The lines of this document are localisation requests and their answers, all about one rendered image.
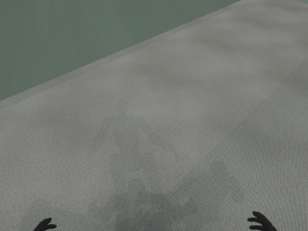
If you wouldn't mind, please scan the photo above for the robot right hand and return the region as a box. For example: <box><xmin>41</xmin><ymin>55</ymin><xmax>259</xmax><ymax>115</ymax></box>
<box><xmin>247</xmin><ymin>211</ymin><xmax>277</xmax><ymax>231</ymax></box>

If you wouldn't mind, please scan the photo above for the robot left hand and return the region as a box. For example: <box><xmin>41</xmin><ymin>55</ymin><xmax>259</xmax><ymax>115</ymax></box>
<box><xmin>33</xmin><ymin>218</ymin><xmax>57</xmax><ymax>231</ymax></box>

